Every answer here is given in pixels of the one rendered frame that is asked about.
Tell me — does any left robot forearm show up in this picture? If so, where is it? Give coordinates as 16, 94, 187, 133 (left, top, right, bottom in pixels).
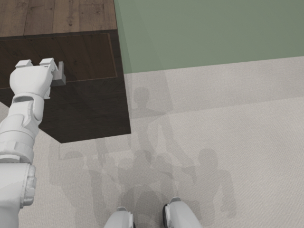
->
0, 93, 44, 165

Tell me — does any cabinet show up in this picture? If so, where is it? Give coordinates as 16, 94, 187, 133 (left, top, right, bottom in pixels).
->
0, 0, 131, 143

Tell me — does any left robot hand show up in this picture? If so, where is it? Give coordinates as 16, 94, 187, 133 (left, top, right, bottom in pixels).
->
9, 58, 58, 99

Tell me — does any right robot thigh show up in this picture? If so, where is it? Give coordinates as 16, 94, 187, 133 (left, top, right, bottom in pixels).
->
165, 201, 203, 228

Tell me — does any drawer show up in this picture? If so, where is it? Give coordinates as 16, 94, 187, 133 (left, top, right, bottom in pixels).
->
0, 33, 116, 88

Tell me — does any handle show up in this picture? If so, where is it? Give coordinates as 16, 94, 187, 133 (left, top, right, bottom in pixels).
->
50, 61, 66, 87

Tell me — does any robot left upper arm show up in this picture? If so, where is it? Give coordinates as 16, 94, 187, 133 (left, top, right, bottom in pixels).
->
0, 163, 37, 228

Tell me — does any robot right shin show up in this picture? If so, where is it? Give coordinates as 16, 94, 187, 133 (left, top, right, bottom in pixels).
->
169, 197, 181, 204

